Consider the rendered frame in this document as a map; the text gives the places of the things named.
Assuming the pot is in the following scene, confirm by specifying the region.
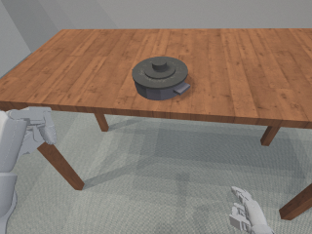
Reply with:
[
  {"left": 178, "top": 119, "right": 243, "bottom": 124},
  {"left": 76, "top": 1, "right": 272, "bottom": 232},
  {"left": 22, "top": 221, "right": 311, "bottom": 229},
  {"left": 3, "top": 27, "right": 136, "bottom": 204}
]
[{"left": 132, "top": 69, "right": 191, "bottom": 100}]

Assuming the robot left hand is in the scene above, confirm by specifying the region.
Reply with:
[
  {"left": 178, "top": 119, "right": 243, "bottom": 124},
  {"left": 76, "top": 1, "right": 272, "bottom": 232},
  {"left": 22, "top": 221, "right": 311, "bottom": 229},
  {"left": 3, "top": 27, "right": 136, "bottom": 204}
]
[{"left": 0, "top": 106, "right": 57, "bottom": 173}]

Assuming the left robot forearm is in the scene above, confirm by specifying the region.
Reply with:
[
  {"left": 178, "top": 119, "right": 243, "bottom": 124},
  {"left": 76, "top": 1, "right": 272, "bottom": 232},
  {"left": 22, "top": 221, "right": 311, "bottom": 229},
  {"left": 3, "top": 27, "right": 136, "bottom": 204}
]
[{"left": 0, "top": 172, "right": 18, "bottom": 234}]

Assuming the robot right hand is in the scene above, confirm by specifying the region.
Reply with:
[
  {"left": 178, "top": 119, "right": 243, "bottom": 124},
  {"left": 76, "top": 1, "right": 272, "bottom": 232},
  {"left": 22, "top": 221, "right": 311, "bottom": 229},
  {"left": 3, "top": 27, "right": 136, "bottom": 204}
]
[{"left": 229, "top": 186, "right": 268, "bottom": 234}]

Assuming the right robot forearm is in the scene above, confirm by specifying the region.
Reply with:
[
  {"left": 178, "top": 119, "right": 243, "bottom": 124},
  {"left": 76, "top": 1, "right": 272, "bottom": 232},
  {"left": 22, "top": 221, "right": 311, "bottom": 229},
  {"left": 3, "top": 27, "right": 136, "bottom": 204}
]
[{"left": 251, "top": 224, "right": 275, "bottom": 234}]

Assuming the lid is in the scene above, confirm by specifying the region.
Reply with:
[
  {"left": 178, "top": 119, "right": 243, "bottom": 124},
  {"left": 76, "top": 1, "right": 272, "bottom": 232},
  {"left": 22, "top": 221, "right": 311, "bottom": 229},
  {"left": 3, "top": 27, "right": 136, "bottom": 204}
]
[{"left": 132, "top": 57, "right": 188, "bottom": 90}]

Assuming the knob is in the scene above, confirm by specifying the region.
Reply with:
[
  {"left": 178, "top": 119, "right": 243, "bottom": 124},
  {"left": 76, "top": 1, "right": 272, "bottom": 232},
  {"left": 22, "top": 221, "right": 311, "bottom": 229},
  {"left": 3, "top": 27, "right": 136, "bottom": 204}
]
[{"left": 152, "top": 58, "right": 167, "bottom": 70}]

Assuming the table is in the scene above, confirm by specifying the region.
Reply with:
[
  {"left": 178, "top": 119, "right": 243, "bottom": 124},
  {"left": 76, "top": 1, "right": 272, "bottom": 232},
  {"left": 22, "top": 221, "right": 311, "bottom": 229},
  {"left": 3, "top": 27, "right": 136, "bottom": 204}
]
[{"left": 0, "top": 28, "right": 312, "bottom": 220}]

